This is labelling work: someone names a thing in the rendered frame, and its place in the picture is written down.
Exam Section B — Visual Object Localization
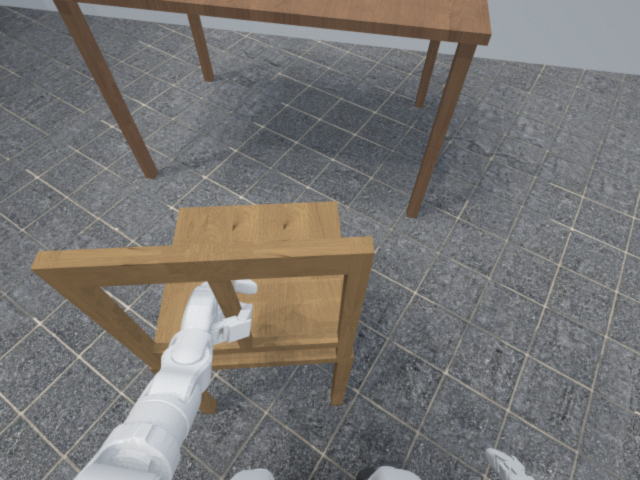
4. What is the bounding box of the right robot hand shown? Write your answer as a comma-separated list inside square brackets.
[486, 448, 535, 480]

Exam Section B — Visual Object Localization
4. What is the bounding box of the left robot hand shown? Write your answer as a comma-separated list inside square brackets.
[180, 279, 258, 345]

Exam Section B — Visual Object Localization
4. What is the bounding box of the chair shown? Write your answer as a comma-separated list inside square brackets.
[31, 201, 375, 414]

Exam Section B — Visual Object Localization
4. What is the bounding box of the table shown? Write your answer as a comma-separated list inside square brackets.
[53, 0, 492, 219]

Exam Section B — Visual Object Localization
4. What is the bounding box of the left robot forearm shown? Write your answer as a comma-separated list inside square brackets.
[73, 329, 213, 480]

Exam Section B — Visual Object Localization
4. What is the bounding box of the right robot shin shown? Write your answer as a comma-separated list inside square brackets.
[369, 466, 393, 479]

